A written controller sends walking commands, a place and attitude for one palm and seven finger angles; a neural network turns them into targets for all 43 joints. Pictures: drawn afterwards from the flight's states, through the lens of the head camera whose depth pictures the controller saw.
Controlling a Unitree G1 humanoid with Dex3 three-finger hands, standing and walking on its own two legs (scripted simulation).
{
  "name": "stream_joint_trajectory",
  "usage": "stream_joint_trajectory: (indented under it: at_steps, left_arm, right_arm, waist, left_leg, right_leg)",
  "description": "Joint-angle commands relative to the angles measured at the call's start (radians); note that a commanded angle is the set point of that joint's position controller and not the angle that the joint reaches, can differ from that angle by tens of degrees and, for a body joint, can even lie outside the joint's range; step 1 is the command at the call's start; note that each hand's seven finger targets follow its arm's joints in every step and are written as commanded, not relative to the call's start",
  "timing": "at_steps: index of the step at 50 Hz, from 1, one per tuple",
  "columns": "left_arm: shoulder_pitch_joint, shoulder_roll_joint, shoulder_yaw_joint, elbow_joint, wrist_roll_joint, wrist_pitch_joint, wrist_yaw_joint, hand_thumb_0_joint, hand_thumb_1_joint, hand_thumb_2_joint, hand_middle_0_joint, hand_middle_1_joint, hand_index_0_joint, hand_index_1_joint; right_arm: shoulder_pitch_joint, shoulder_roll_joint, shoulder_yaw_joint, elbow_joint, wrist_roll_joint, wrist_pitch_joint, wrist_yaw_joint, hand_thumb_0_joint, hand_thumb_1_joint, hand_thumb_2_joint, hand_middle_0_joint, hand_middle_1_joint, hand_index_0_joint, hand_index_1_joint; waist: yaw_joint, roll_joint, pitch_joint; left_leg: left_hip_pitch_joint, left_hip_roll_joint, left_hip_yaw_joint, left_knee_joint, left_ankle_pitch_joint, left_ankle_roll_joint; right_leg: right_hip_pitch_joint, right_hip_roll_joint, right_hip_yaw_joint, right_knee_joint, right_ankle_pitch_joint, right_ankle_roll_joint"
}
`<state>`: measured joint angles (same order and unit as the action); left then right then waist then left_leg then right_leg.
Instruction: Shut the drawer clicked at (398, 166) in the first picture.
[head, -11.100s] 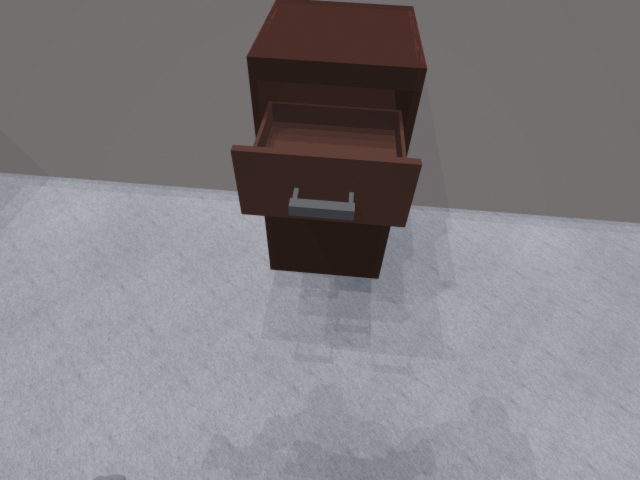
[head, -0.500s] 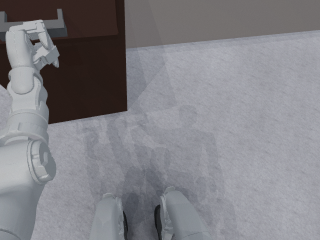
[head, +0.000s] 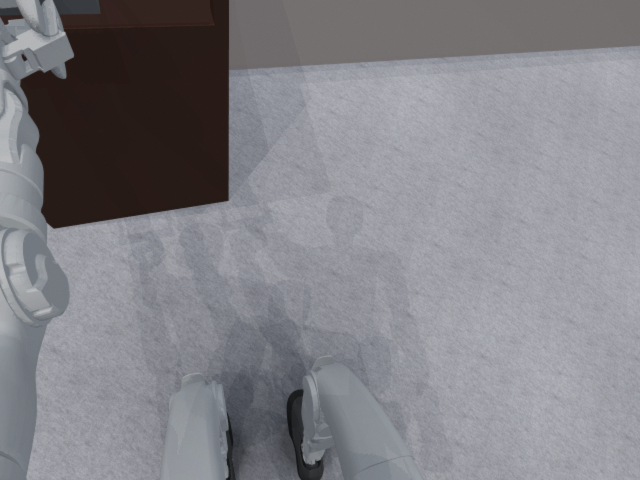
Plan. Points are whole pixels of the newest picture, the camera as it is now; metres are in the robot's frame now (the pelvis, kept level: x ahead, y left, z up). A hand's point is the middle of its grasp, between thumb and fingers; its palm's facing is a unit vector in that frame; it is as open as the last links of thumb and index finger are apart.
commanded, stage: push the drawer shut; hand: left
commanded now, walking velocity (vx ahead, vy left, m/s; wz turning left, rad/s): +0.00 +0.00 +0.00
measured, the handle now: out of the picture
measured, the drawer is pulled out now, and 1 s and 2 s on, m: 0.00 0.00 0.00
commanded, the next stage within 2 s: pull the fist back off the drawer in 0.04 s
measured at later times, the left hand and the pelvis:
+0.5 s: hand (49, 31) +0.59 +0.20 +0.07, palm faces +0.12 -0.99 -0.04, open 3.4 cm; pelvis -0.01 +0.01 +0.00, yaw -1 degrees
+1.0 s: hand (51, 34) +0.58 +0.20 +0.08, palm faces +0.15 -0.99 -0.02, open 3.3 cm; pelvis +0.04 +0.01 +0.03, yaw +0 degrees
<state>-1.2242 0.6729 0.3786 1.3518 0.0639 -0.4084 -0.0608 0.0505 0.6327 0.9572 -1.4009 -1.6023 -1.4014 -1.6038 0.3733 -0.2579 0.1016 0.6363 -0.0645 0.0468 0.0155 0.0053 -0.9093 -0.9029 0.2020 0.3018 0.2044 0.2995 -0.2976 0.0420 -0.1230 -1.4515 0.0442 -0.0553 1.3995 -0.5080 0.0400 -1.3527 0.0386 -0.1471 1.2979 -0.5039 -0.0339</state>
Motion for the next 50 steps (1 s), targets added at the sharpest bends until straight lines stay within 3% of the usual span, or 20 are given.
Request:
stream_joint_trajectory:
  at_steps: [1, 4, 5, 7, 10, 11, 17, 19, 25, 26, 31, 33, 35, 37, 39, 40, 44, 45, 47, 50]
  left_arm:
    - [-0.718, 0.225, -0.015, -0.309, -0.025, -0.066, 0.036, 0.0, 0.9, 0.9, -1.4, -1.6, -1.4, -1.6]
    - [-0.709, 0.244, -0.015, -0.266, -0.026, -0.046, 0.036, 0.0, 0.9, 0.9, -1.4, -1.6, -1.4, -1.6]
    - [-0.72, 0.246, -0.014, -0.283, -0.029, -0.048, 0.036, 0.0, 0.9, 0.9, -1.4, -1.6, -1.4, -1.6]
    - [-0.722, 0.258, -0.01, -0.284, -0.029, -0.042, 0.034, 0.0, 0.9, 0.9, -1.4, -1.6, -1.4, -1.6]
    - [-0.725, 0.229, -0.02, -0.28, -0.031, -0.033, 0.033, 0.0, 0.9, 0.9, -1.4, -1.6, -1.4, -1.6]
    - [-0.719, 0.257, 0.003, -0.279, -0.03, -0.032, 0.035, 0.0, 0.9, 0.9, -1.4, -1.6, -1.4, -1.6]
    - [-0.723, 0.198, -0.011, -0.298, -0.026, -0.022, 0.043, 0.0, 0.9, 0.9, -1.4, -1.6, -1.4, -1.6]
    - [-0.701, 0.206, 0.008, -0.286, -0.026, -0.015, 0.047, 0.0, 0.9, 0.9, -1.4, -1.6, -1.4, -1.6]
    - [-0.616, 0.196, 0.039, -0.317, -0.034, -0.016, 0.038, 0.0, 0.9, 0.9, -1.4, -1.6, -1.4, -1.6]
    - [-0.603, 0.184, 0.033, -0.341, -0.037, -0.02, 0.035, 0.0, 0.9, 0.9, -1.4, -1.6, -1.4, -1.6]
    - [-0.465, 0.115, 0.02, -0.374, -0.05, -0.035, 0.031, 0.0, 0.9, 0.9, -1.4, -1.6, -1.4, -1.6]
    - [-0.41, 0.151, 0.062, -0.401, -0.058, -0.043, 0.039, 0.0, 0.9, 0.9, -1.4, -1.6, -1.4, -1.6]
    - [-0.327, 0.146, 0.076, -0.41, -0.062, -0.051, 0.037, 0.0, 0.9, 0.9, -1.4, -1.6, -1.4, -1.6]
    - [-0.276, 0.103, 0.053, -0.427, -0.07, -0.058, 0.032, 0.0, 0.9, 0.9, -1.4, -1.6, -1.4, -1.6]
    - [-0.248, 0.107, 0.057, -0.407, -0.071, -0.061, 0.03, 0.0, 0.9, 0.9, -1.4, -1.6, -1.4, -1.6]
    - [-0.272, 0.088, 0.046, -0.436, -0.075, -0.074, 0.029, 0.0, 0.9, 0.9, -1.4, -1.6, -1.4, -1.6]
    - [-0.2, 0.034, 0.03, -0.408, -0.094, -0.085, 0.015, 0.0, 0.9, 0.9, -1.4, -1.6, -1.4, -1.6]
    - [-0.197, 0.048, 0.044, -0.415, -0.095, -0.095, 0.014, 0.0, 0.9, 0.9, -1.4, -1.6, -1.4, -1.6]
    - [-0.177, 0.024, 0.029, -0.397, -0.097, -0.095, 0.005, 0.0, 0.9, 0.9, -1.4, -1.6, -1.4, -1.6]
    - [-0.005, 0.021, 0.049, -0.603, -0.133, -0.1, -0.009, 0.0, 0.9, 0.9, -1.4, -1.6, -1.4, -1.6]
  right_arm:
    - [0.234, -0.23, -0.069, -0.001, 0.001, -0.026, -0.024, 0.0, -0.9, -0.9, 0.2, 0.3, 0.2, 0.3]
    - [0.228, -0.235, -0.061, 0.003, 0.004, -0.044, -0.033, 0.0, -0.9, -0.9, 0.2, 0.3, 0.2, 0.3]
    - [0.23, -0.235, -0.058, 0.003, 0.003, -0.052, -0.035, 0.0, -0.9, -0.9, 0.2, 0.3, 0.2, 0.3]
    - [0.231, -0.24, -0.057, 0.006, 0.003, -0.061, -0.04, 0.0, -0.9, -0.9, 0.2, 0.3, 0.2, 0.3]
    - [0.24, -0.238, -0.059, 0.005, 0.002, -0.072, -0.036, 0.0, -0.9, -0.9, 0.2, 0.3, 0.2, 0.3]
    - [0.242, -0.242, -0.058, 0.007, 0.0, -0.071, -0.037, 0.0, -0.9, -0.9, 0.2, 0.3, 0.2, 0.3]
    - [0.254, -0.244, -0.072, 0.009, -0.008, -0.069, -0.021, 0.0, -0.9, -0.9, 0.2, 0.3, 0.2, 0.3]
    - [0.262, -0.242, -0.073, 0.009, -0.01, -0.066, -0.016, 0.0, -0.9, -0.9, 0.2, 0.3, 0.2, 0.3]
    - [0.265, -0.238, -0.082, -0.002, -0.011, -0.05, 0.001, 0.0, -0.9, -0.9, 0.2, 0.3, 0.2, 0.3]
    - [0.264, -0.236, -0.084, -0.006, -0.01, -0.046, 0.004, 0.0, -0.9, -0.9, 0.2, 0.3, 0.2, 0.3]
    - [0.244, -0.226, -0.098, -0.013, -0.004, -0.021, 0.019, 0.0, -0.9, -0.9, 0.2, 0.3, 0.2, 0.3]
    - [0.243, -0.224, -0.101, -0.023, -0.002, -0.012, 0.021, 0.0, -0.9, -0.9, 0.2, 0.3, 0.2, 0.3]
    - [0.234, -0.216, -0.101, -0.035, 0.0, -0.002, 0.026, 0.0, -0.9, -0.9, 0.2, 0.3, 0.2, 0.3]
    - [0.223, -0.206, -0.106, -0.043, 0.005, 0.011, 0.029, 0.0, -0.9, -0.9, 0.2, 0.3, 0.2, 0.3]
    - [0.218, -0.205, -0.109, -0.043, 0.01, 0.023, 0.027, 0.0, -0.9, -0.9, 0.2, 0.3, 0.2, 0.3]
    - [0.217, -0.202, -0.11, -0.04, 0.009, 0.024, 0.028, 0.0, -0.9, -0.9, 0.2, 0.3, 0.2, 0.3]
    - [0.212, -0.194, -0.122, -0.04, 0.013, 0.039, 0.028, 0.0, -0.9, -0.9, 0.2, 0.3, 0.2, 0.3]
    - [0.214, -0.196, -0.122, -0.036, 0.01, 0.042, 0.027, 0.0, -0.9, -0.9, 0.2, 0.3, 0.2, 0.3]
    - [0.211, -0.196, -0.126, -0.036, 0.012, 0.055, 0.027, 0.0, -0.9, -0.9, 0.2, 0.3, 0.2, 0.3]
    - [0.195, -0.189, -0.141, -0.091, 0.027, 0.07, 0.035, 0.0, -0.9, -0.9, 0.2, 0.3, 0.2, 0.3]
  waist:
    - [-0.098, 0.351, -0.577]
    - [-0.109, 0.317, -0.531]
    - [-0.107, 0.347, -0.54]
    - [-0.109, 0.338, -0.549]
    - [-0.109, 0.351, -0.545]
    - [-0.1, 0.335, -0.545]
    - [-0.093, 0.356, -0.551]
    - [-0.083, 0.326, -0.551]
    - [-0.042, 0.322, -0.577]
    - [-0.034, 0.329, -0.603]
    - [-0.002, 0.311, -0.591]
    - [0.024, 0.273, -0.601]
    - [0.045, 0.25, -0.62]
    - [0.049, 0.22, -0.6]
    - [0.047, 0.185, -0.558]
    - [0.044, 0.208, -0.572]
    - [0.047, 0.149, -0.558]
    - [0.054, 0.173, -0.559]
    - [0.051, 0.155, -0.551]
    - [0.142, 0.241, -0.731]
  left_leg:
    - [0.588, 0.007, -0.108, -0.184, 0.109, 0.006]
    - [0.525, 0.01, -0.105, -0.194, 0.027, 0.011]
    - [0.542, 0.011, -0.114, -0.2, 0.026, 0.01]
    - [0.545, 0.016, -0.119, -0.201, 0.02, 0.009]
    - [0.559, 0.014, -0.127, -0.209, 0.012, 0.007]
    - [0.554, 0.015, -0.129, -0.207, 0.016, 0.006]
    - [0.624, 0.02, -0.17, -0.226, 0.012, -0.006]
    - [0.596, 0.016, -0.156, -0.219, 0.028, -0.003]
    - [0.63, 0.016, -0.15, -0.219, 0.097, -0.006]
    - [0.655, 0.017, -0.153, -0.222, 0.124, -0.01]
    - [0.708, 0.021, -0.146, -0.235, 0.185, -0.018]
    - [0.684, 0.013, -0.113, -0.229, 0.229, -0.012]
    - [0.669, 0.009, -0.09, -0.223, 0.287, -0.01]
    - [0.65, 0.006, -0.065, -0.22, 0.319, -0.006]
    - [0.622, 0.006, -0.057, -0.224, 0.312, -0.004]
    - [0.651, 0.005, -0.059, -0.222, 0.338, -0.004]
    - [0.638, -0.002, -0.037, -0.213, 0.387, -0.001]
    - [0.662, -0.001, -0.041, -0.215, 0.419, -0.005]
    - [0.674, 0.0, -0.04, -0.208, 0.449, -0.006]
    - [0.855, -0.005, -0.03, -0.255, 0.633, -0.02]
  right_leg:
    - [0.08, 0.028, 0.101, -0.182, 0.059, 0.006]
    - [0.083, 0.026, 0.109, -0.194, 0.017, 0.011]
    - [0.069, 0.026, 0.103, -0.186, 0.018, 0.008]
    - [0.066, 0.024, 0.101, -0.183, 0.02, 0.01]
    - [0.049, 0.025, 0.096, -0.182, 0.02, 0.007]
    - [0.058, 0.024, 0.093, -0.179, 0.023, 0.007]
    - [-0.007, 0.02, 0.073, -0.165, 0.032, 0.002]
    - [0.031, 0.022, 0.077, -0.17, 0.036, 0.003]
    - [0.062, 0.021, 0.074, -0.169, 0.063, -0.001]
    - [0.069, 0.02, 0.072, -0.168, 0.077, -0.001]
    - [0.084, 0.019, 0.068, -0.175, 0.105, -0.003]
    - [0.163, 0.022, 0.079, -0.19, 0.122, 0.0]
    - [0.225, 0.024, 0.084, -0.193, 0.155, -0.001]
    - [0.271, 0.025, 0.091, -0.207, 0.189, 0.005]
    - [0.291, 0.025, 0.096, -0.215, 0.194, 0.008]
    - [0.279, 0.024, 0.094, -0.209, 0.211, 0.007]
    - [0.33, 0.024, 0.103, -0.219, 0.28, 0.013]
    - [0.322, 0.022, 0.1, -0.209, 0.301, 0.009]
    - [0.31, 0.021, 0.098, -0.207, 0.321, 0.01]
    - [0.444, 0.024, 0.101, -0.219, 0.451, 0.001]
